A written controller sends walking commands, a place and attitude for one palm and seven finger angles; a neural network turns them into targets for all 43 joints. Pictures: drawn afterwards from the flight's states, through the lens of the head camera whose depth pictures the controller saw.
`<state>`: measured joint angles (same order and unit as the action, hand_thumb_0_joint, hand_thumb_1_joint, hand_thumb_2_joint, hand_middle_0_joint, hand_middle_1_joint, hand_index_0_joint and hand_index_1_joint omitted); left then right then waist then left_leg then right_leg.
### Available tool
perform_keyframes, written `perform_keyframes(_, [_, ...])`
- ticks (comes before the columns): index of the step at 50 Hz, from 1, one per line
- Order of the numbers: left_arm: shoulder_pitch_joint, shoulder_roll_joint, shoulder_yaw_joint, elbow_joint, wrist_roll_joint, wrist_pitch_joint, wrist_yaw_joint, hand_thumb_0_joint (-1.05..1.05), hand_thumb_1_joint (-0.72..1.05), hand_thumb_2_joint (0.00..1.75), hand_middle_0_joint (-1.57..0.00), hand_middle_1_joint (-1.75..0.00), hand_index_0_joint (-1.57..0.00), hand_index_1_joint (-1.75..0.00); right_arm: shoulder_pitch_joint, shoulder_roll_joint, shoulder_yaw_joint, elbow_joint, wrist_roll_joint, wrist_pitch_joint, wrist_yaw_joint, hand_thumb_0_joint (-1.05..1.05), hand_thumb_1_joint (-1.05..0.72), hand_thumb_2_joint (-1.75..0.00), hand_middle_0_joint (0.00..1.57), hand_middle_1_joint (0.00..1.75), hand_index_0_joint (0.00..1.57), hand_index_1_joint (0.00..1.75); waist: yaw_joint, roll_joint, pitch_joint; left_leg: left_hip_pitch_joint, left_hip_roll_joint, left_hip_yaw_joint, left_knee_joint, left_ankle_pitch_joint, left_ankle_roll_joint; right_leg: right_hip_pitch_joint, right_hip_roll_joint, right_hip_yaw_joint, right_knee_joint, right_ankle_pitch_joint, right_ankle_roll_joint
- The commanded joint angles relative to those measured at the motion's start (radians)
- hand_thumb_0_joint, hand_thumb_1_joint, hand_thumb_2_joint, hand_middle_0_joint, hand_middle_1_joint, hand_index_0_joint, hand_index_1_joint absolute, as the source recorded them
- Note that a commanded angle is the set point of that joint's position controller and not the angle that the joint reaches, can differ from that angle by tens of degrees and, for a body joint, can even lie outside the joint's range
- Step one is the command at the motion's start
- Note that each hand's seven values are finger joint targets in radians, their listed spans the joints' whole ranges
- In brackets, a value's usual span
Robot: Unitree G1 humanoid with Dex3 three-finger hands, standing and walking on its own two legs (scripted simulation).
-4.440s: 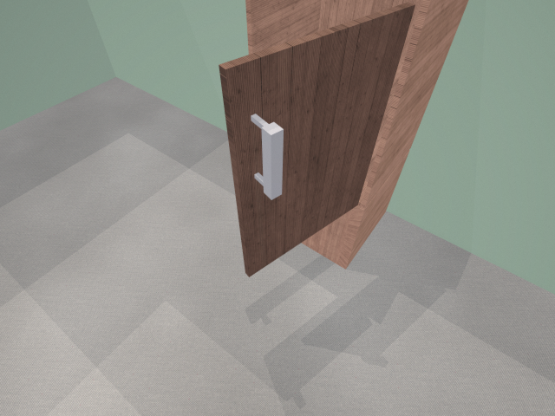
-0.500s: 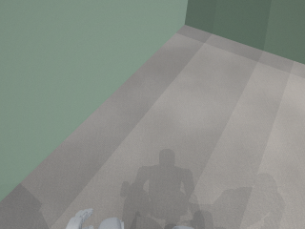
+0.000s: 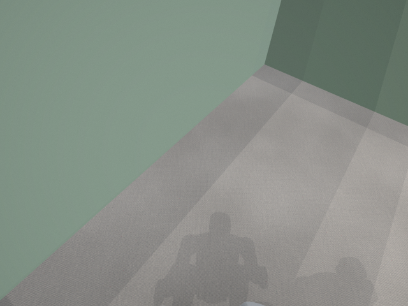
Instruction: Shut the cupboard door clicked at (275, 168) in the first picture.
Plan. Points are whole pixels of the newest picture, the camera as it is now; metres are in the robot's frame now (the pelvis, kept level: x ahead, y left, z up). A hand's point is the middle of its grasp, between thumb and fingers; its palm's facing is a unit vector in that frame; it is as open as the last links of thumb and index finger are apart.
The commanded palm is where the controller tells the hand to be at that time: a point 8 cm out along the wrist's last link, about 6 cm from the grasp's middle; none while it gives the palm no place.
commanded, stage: turn to face it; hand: left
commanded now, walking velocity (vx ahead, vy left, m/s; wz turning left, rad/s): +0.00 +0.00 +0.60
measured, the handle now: out of the picture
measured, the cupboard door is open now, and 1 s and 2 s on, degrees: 75 75 75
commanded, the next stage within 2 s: none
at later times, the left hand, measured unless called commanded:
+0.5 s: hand out of the picture +0.13 +0.19 -0.18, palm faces +0.35 -0.91 -0.20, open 7.3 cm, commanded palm none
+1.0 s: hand out of the picture +0.12 +0.15 -0.15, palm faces +0.59 -0.76 -0.29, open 7.4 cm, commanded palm none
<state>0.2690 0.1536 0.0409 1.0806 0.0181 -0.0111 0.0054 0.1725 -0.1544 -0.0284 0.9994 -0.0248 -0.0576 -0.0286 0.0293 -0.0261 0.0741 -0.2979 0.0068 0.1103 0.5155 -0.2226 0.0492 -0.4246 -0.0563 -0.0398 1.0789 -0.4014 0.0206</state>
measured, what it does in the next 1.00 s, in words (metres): walks ahead, turning left: right foot, then left foot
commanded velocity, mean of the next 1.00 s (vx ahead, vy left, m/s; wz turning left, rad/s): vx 0.00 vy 0.00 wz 0.60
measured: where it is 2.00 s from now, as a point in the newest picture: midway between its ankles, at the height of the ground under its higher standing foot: (215, 298)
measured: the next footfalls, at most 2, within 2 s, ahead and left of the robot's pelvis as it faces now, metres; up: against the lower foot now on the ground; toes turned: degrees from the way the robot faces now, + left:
right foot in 0.20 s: +0.13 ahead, -0.15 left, +0.00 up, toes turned +2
left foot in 0.50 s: +0.15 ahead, +0.11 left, +0.00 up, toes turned +29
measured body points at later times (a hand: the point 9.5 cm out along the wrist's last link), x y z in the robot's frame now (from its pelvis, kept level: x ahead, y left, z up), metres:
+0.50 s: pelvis +0.11 -0.02 -0.01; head +0.16 +0.01 +0.43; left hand +0.11 +0.23 -0.16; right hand +0.28 -0.24 -0.15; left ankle +0.11 +0.10 -0.73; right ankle +0.09 -0.15 -0.73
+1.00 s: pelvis +0.18 -0.05 +0.00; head +0.25 -0.04 +0.44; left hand +0.09 +0.19 -0.13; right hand +0.41 -0.20 -0.16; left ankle +0.07 +0.04 -0.65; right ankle +0.22 -0.15 -0.73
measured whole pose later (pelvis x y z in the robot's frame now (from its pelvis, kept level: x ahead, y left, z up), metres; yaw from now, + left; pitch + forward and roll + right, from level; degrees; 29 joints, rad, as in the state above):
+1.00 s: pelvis +0.18 -0.05 +0.00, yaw +38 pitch +2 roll +2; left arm 0.20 0.18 0.04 0.88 0.02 0.01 0.03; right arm 0.12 -0.25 -0.09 0.93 -0.02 0.08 0.03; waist -0.01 0.03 0.11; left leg -0.52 0.00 0.01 1.14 -0.44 -0.06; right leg -0.25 -0.10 -0.14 0.57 -0.34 -0.01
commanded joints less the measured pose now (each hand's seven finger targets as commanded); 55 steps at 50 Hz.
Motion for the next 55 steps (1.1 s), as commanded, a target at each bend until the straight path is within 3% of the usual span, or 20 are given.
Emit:
perform_keyframes(1, [0.048, 0.03, 0.011, -0.067, 0.005, 0.0, 0.003, 0.0, 0.9, 0.9, -0.2, -0.3, -0.2, -0.3, 0.092, -0.159, -0.036, -0.016, 0.003, 0.018, 0.002, 0.0, -0.9, -0.9, 0.2, 0.3, 0.2, 0.3, -0.018, 0.133, -0.113, -0.003, 0.223, -0.2, -0.202, 0.39, 0.112, 0.093, -0.002, -0.018, -0.218, 0.05, 0.027])
perform_keyframes(7, [-0.001, 0.096, 0.036, -0.117, -0.003, -0.004, 0.008, 0.0, 0.9, 0.9, -0.2, -0.3, -0.2, -0.3, 0.068, -0.192, -0.055, -0.03, 0.003, 0.062, 0.008, 0.0, -0.9, -0.9, 0.2, 0.3, 0.2, 0.3, 0.003, 0.157, -0.09, -0.067, 0.175, -0.296, -0.097, 0.216, 0.06, 0.253, 0.028, -0.042, -0.55, 0.179, 0.03])
perform_keyframes(8, [0.022, 0.142, 0.045, -0.12, 0.001, -0.014, 0.014, 0.0, 0.9, 0.9, -0.2, -0.3, -0.2, -0.3, 0.065, -0.172, -0.054, -0.039, 0.011, 0.064, 0.014, 0.0, -0.9, -0.9, 0.2, 0.3, 0.2, 0.3, 0.016, 0.076, -0.108, -0.15, 0.127, -0.265, -0.031, 0.12, 0.014, 0.379, -0.038, 0.028, -0.648, 0.252, 0.015])
perform_keyframes(10, [0.083, 0.281, 0.067, -0.12, 0.008, -0.019, 0.026, 0.0, 0.9, 0.9, -0.2, -0.3, -0.2, -0.3, 0.087, -0.115, -0.051, -0.069, 0.013, 0.07, 0.025, 0.0, -0.9, -0.9, 0.2, 0.3, 0.2, 0.3, 0.041, -0.261, -0.161, -0.29, -0.036, -0.06, 0.411, -0.413, -0.086, 0.455, -0.458, 0.34, -0.768, 0.445, -0.173])
perform_keyframes(12, [0.007, 0.226, 0.055, -0.145, 0.005, -0.019, 0.037, 0.0, 0.9, 0.9, -0.2, -0.3, -0.2, -0.3, 0.064, -0.125, -0.055, -0.064, 0.011, 0.083, 0.025, 0.0, -0.9, -0.9, 0.2, 0.3, 0.2, 0.3, 0.012, -0.245, -0.13, -0.336, 0.04, -0.114, 0.672, -0.37, -0.096, 0.401, -0.409, 0.26, -0.737, 0.565, -0.201])
perform_keyframes(16, [-0.045, 0.197, 0.046, -0.167, 0.008, -0.015, 0.036, 0.0, 0.9, 0.9, -0.2, -0.3, -0.2, -0.3, 0.031, -0.081, -0.038, -0.071, 0.013, 0.097, 0.046, 0.0, -0.9, -0.9, 0.2, 0.3, 0.2, 0.3, -0.018, -0.162, -0.072, -0.261, 0.058, -0.037, 0.502, -0.273, -0.113, 0.355, -0.311, -0.043, -0.669, 0.777, -0.12])
perform_keyframes(20, [-0.033, 0.236, 0.056, -0.174, 0.013, -0.012, 0.032, 0.0, 0.9, 0.9, -0.2, -0.3, -0.2, -0.3, -0.016, -0.08, -0.033, -0.103, 0.014, 0.094, 0.06, 0.0, -0.9, -0.9, 0.2, 0.3, 0.2, 0.3, -0.006, -0.178, -0.059, -0.177, 0.025, 0.041, 0.266, -0.209, -0.1, 0.372, -0.301, -0.113, -0.608, 0.842, -0.093])
perform_keyframes(23, [-0.064, 0.251, 0.064, -0.193, 0.005, -0.01, 0.024, 0.0, 0.9, 0.9, -0.2, -0.3, -0.2, -0.3, 0.057, -0.133, -0.05, -0.115, 0.006, 0.09, 0.06, 0.0, -0.9, -0.9, 0.2, 0.3, 0.2, 0.3, -0.067, -0.133, -0.122, 0.027, -0.004, 0.066, 0.034, -0.012, -0.078, 0.311, -0.28, -0.174, -0.438, 0.776, -0.042])
perform_keyframes(24, [-0.073, 0.236, 0.06, -0.217, -0.004, -0.007, 0.019, 0.0, 0.9, 0.9, -0.2, -0.3, -0.2, -0.3, 0.136, -0.204, -0.069, -0.105, -0.001, 0.082, 0.058, 0.0, -0.9, -0.9, 0.2, 0.3, 0.2, 0.3, -0.116, 0.013, -0.195, 0.225, 0.065, -0.014, -0.036, 0.253, -0.042, 0.178, -0.249, -0.196, -0.261, 0.599, 0.001])
perform_keyframes(25, [-0.085, 0.158, 0.044, -0.264, -0.016, -0.001, 0.009, 0.0, 0.9, 0.9, -0.2, -0.3, -0.2, -0.3, 0.21, -0.334, -0.102, -0.106, -0.01, 0.072, 0.05, 0.0, -0.9, -0.9, 0.2, 0.3, 0.2, 0.3, -0.152, 0.356, -0.249, 0.386, 0.387, -0.463, -0.077, 0.718, 0.138, -0.125, -0.082, -0.188, 0.022, -0.163, 0.081])
perform_keyframes(26, [-0.134, 0.167, 0.037, -0.303, -0.002, 0.015, 0.02, 0.0, 0.9, 0.9, -0.2, -0.3, -0.2, -0.3, 0.255, -0.378, -0.109, -0.09, 0.002, 0.082, 0.044, 0.0, -0.9, -0.9, 0.2, 0.3, 0.2, 0.3, -0.167, 0.262, -0.289, 0.345, 0.473, -0.498, -0.1, 0.664, 0.213, -0.138, -0.058, -0.032, 0.155, -0.312, 0.057])
perform_keyframes(29, [-0.182, 0.159, 0.044, -0.271, 0.003, 0.027, 0.016, 0.0, 0.9, 0.9, -0.2, -0.3, -0.2, -0.3, 0.077, -0.291, -0.09, -0.139, -0.002, 0.072, 0.018, 0.0, -0.9, -0.9, 0.2, 0.3, 0.2, 0.3, -0.102, 0.217, -0.135, 0.132, 0.335, -0.403, -0.16, 0.329, 0.139, -0.197, -0.078, 0.059, 0.178, -0.096, 0.064])
perform_keyframes(32, [-0.11, 0.149, 0.046, -0.245, 0.002, 0.036, 0.005, 0.0, 0.9, 0.9, -0.2, -0.3, -0.2, -0.3, 0.004, -0.277, -0.081, -0.161, -0.004, 0.066, 0.018, 0.0, -0.9, -0.9, 0.2, 0.3, 0.2, 0.3, -0.053, 0.176, -0.131, 0.118, 0.254, -0.301, -0.151, 0.315, 0.107, -0.124, -0.045, 0.038, 0.026, -0.04, 0.065])
perform_keyframes(37, [-0.085, 0.142, 0.04, -0.259, 0.0, 0.031, 0.005, 0.0, 0.9, 0.9, -0.2, -0.3, -0.2, -0.3, -0.033, -0.293, -0.095, -0.176, -0.006, 0.083, 0.028, 0.0, -0.9, -0.9, 0.2, 0.3, 0.2, 0.3, -0.049, 0.173, -0.145, 0.061, 0.223, -0.335, -0.125, 0.228, 0.104, 0.037, 0.019, -0.007, -0.279, -0.035, 0.054])
perform_keyframes(40, [0.014, 0.168, 0.048, -0.244, 0.0, 0.014, 0.009, 0.0, 0.9, 0.9, -0.2, -0.3, -0.2, -0.3, -0.094, -0.275, -0.096, -0.195, 0.004, 0.094, 0.033, 0.0, -0.9, -0.9, 0.2, 0.3, 0.2, 0.3, 0.004, 0.152, -0.139, -0.082, 0.158, -0.325, -0.033, 0.132, 0.048, 0.26, 0.034, -0.03, -0.561, 0.143, 0.043])
perform_keyframes(41, [0.048, 0.233, 0.061, -0.244, 0.012, 0.003, 0.018, 0.0, 0.9, 0.9, -0.2, -0.3, -0.2, -0.3, -0.093, -0.224, -0.09, -0.207, 0.014, 0.096, 0.038, 0.0, -0.9, -0.9, 0.2, 0.3, 0.2, 0.3, 0.025, -0.031, -0.135, -0.216, 0.061, -0.251, 0.122, -0.048, -0.015, 0.365, -0.113, 0.119, -0.736, 0.122, 0.005])
perform_keyframes(42, [0.049, 0.321, 0.075, -0.254, 0.023, -0.003, 0.025, 0.0, 0.9, 0.9, -0.2, -0.3, -0.2, -0.3, -0.097, -0.163, -0.079, -0.229, 0.016, 0.095, 0.045, 0.0, -0.9, -0.9, 0.2, 0.3, 0.2, 0.3, 0.036, -0.321, -0.11, -0.347, -0.09, -0.098, 0.403, -0.363, -0.094, 0.368, -0.394, 0.431, -0.835, 0.209, -0.12])
perform_keyframes(43, [0.024, 0.315, 0.068, -0.263, 0.012, -0.002, 0.032, 0.0, 0.9, 0.9, -0.2, -0.3, -0.2, -0.3, -0.1, -0.204, -0.088, -0.226, 0.008, 0.103, 0.047, 0.0, -0.9, -0.9, 0.2, 0.3, 0.2, 0.3, 0.028, -0.254, -0.104, -0.307, -0.034, -0.17, 0.619, -0.393, -0.081, 0.252, -0.462, 0.41, -0.829, 0.244, -0.183])
perform_keyframes(47, [-0.084, 0.197, 0.037, -0.278, 0.006, -0.009, 0.034, 0.0, 0.9, 0.9, -0.2, -0.3, -0.2, -0.3, -0.067, -0.154, -0.071, -0.164, 0.01, 0.117, 0.059, 0.0, -0.9, -0.9, 0.2, 0.3, 0.2, 0.3, -0.049, -0.193, -0.094, -0.299, 0.022, -0.123, 0.718, -0.211, -0.113, 0.292, -0.265, 0.063, -0.7, 0.603, -0.122])
perform_keyframes(55, [0.042, 0.259, 0.07, -0.214, 0.012, -0.009, 0.03, 0.0, 0.9, 0.9, -0.2, -0.3, -0.2, -0.3, -0.136, -0.109, -0.043, -0.17, 0.019, 0.098, 0.065, 0.0, -0.9, -0.9, 0.2, 0.3, 0.2, 0.3, 0.019, -0.197, -0.125, -0.143, -0.006, 0.022, 0.183, -0.218, -0.094, 0.461, -0.307, -0.063, -0.571, 0.902, -0.109])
